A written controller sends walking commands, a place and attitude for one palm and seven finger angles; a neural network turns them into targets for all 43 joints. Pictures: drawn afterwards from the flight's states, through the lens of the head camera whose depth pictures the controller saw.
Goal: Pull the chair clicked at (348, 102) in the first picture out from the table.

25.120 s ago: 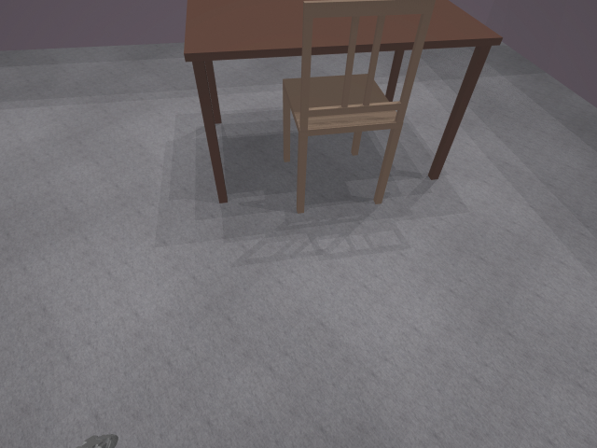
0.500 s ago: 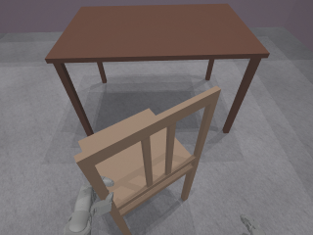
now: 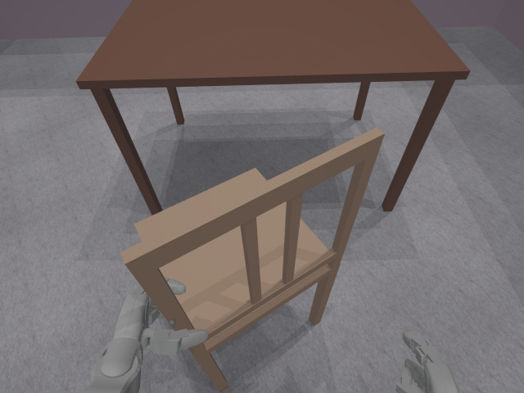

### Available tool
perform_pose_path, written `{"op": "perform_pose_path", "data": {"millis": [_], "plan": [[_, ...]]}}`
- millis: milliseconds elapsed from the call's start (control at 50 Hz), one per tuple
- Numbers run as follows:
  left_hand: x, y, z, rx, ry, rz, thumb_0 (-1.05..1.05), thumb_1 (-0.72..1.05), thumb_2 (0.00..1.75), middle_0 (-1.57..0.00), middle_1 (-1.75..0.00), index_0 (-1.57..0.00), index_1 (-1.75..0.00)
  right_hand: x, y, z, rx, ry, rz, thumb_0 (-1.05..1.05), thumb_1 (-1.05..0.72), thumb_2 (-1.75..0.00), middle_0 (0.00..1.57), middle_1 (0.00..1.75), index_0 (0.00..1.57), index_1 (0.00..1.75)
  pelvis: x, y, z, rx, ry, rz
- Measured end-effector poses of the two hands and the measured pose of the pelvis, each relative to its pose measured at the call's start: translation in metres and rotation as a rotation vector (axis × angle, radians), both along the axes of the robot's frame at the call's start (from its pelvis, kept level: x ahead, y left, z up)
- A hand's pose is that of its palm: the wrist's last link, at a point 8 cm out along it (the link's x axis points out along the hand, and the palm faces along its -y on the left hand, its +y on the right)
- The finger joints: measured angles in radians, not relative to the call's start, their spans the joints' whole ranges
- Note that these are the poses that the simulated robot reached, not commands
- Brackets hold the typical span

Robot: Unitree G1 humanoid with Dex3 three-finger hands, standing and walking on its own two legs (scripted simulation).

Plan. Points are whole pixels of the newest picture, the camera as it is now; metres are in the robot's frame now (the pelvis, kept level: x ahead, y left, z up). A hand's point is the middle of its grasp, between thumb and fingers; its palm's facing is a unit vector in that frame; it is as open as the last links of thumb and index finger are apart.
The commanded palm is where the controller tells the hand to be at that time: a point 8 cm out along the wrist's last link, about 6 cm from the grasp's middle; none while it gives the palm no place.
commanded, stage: open the thumb and straighten the fingers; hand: left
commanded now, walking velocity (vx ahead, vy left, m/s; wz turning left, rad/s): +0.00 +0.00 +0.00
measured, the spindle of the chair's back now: (252, 266) +0.35 +0.04 -0.05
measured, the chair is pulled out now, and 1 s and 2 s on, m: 0.53 0.53 0.53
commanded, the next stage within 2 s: draw the fingers out of the gap in 0.42 s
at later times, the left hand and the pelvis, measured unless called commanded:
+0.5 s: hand (170, 330) +0.23 +0.16 -0.04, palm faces +0.05 -0.98 -0.22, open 17.3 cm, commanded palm +0.20 +0.21 -0.02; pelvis +0.01 +0.00 -0.02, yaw +2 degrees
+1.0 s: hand (157, 380) +0.16 +0.16 -0.04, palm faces +0.08 -0.97 -0.21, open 17.5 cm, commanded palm +0.13 +0.21 -0.02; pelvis +0.01 +0.00 -0.02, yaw +3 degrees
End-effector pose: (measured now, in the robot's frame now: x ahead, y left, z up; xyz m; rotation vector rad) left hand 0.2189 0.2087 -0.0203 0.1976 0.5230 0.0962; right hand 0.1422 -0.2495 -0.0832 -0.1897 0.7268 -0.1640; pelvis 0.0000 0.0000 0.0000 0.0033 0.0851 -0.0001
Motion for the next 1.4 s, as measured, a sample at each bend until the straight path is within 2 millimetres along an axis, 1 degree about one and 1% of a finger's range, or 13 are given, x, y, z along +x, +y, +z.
{"op": "perform_pose_path", "data": {"millis": [80, 180, 280, 360, 420, 500, 560, 620, 740, 880, 1100, 1400], "plan": [[-0.001, 0.001, 0.001, 0.001, 0.014, 0.007, 0.01, -0.30, 0.33, -0.34, -1.16, -0.42, -1.22, 0.009, 0.005, -0.004, 0.009, -0.028, 0.016, 0.01, -0.90, -0.89, 0.20, 0.30, 0.20, 0.30, 0.002, 0.001, -0.004, 0.000, 0.018, 0.006], [-0.005, -0.003, -0.003, -0.007, 0.034, 0.009, 0.00, -0.45, 0.25, -0.29, -0.91, -0.33, -0.94, 0.019, 0.012, -0.008, 0.014, -0.053, 0.040, 0.01, -0.90, -0.89, 0.20, 0.30, 0.20, 0.30, 0.005, 0.001, -0.009, -0.001, 0.034, 0.014], [-0.007, -0.001, -0.002, -0.002, 0.028, 0.023, 0.00, -0.51, 0.22, -0.20, -0.59, -0.21, -0.60, 0.025, 0.015, -0.009, 0.012, -0.065, 0.053, 0.01, -0.90, -0.89, 0.20, 0.30, 0.20, 0.30, 0.008, -0.001, -0.012, -0.003, 0.042, 0.020], [-0.008, 0.002, -0.002, 0.004, 0.029, 0.025, 0.00, -0.53, 0.21, -0.11, -0.34, -0.12, -0.34, 0.027, 0.014, -0.010, 0.006, -0.071, 0.058, 0.01, -0.90, -0.89, 0.20, 0.30, 0.20, 0.30, 0.009, -0.002, -0.015, -0.006, 0.046, 0.027], [-0.009, 0.002, -0.001, 0.002, 0.031, 0.023, 0.00, -0.53, 0.21, -0.07, -0.20, -0.08, -0.20, 0.027, 0.011, -0.010, -0.001, -0.074, 0.056, 0.01, -0.90, -0.89, 0.20, 0.30, 0.20, 0.30, 0.010, -0.003, -0.016, -0.008, 0.048, 0.030], [-0.011, 0.001, -0.002, 0.002, 0.037, 0.018, -0.01, -0.54, 0.21, -0.03, -0.09, -0.04, -0.09, 0.027, 0.007, -0.010, -0.013, -0.076, 0.053, 0.01, -0.90, -0.89, 0.20, 0.30, 0.20, 0.30, 0.010, -0.003, -0.017, -0.009, 0.050, 0.033], [-0.012, 0.001, -0.003, -0.003, 0.040, 0.019, -0.01, -0.54, 0.21, -0.02, -0.05, -0.02, -0.05, 0.025, 0.005, -0.010, -0.020, -0.073, 0.048, 0.01, -0.90, -0.89, 0.20, 0.30, 0.20, 0.30, 0.009, -0.004, -0.018, -0.009, 0.050, 0.033], [-0.017, 0.002, -0.001, 0.000, 0.042, 0.024, -0.01, -0.54, 0.21, -0.01, -0.03, -0.02, -0.03, 0.024, 0.003, -0.009, -0.017, -0.076, 0.035, 0.01, -0.90, -0.89, 0.20, 0.30, 0.20, 0.30, 0.010, -0.004, -0.018, -0.009, 0.051, 0.031], [-0.038, 0.003, -0.002, -0.001, 0.065, 0.038, -0.01, -0.54, 0.21, -0.01, -0.01, -0.01, -0.01, 0.025, 0.005, -0.008, -0.012, -0.087, 0.023, 0.01, -0.90, -0.89, 0.20, 0.30, 0.20, 0.30, 0.012, -0.005, -0.019, -0.010, 0.052, 0.032], [-0.067, 0.006, -0.002, 0.003, 0.083, 0.057, -0.01, -0.54, 0.21, -0.01, 0.00, -0.01, 0.00, 0.034, 0.011, -0.007, -0.010, -0.121, 0.031, 0.01, -0.90, -0.89, 0.20, 0.30, 0.20, 0.30, 0.011, -0.004, -0.022, -0.017, 0.053, 0.043], [-0.092, 0.003, -0.002, -0.015, 0.087, 0.055, -0.01, -0.54, 0.21, 0.00, 0.00, -0.01, 0.00, 0.046, 0.023, -0.005, 0.005, -0.176, 0.039, 0.01, -0.90, -0.89, 0.20, 0.30, 0.20, 0.30, 0.008, -0.001, -0.027, -0.021, 0.056, 0.049], [-0.131, 0.000, -0.002, -0.020, 0.118, 0.060, -0.01, -0.54, 0.21, -0.01, 0.00, -0.01, 0.00, 0.045, 0.026, -0.008, 0.010, -0.192, 0.016, 0.01, -0.90, -0.89, 0.20, 0.30, 0.20, 0.30, 0.005, 0.001, -0.036, -0.028, 0.070, 0.049]]}}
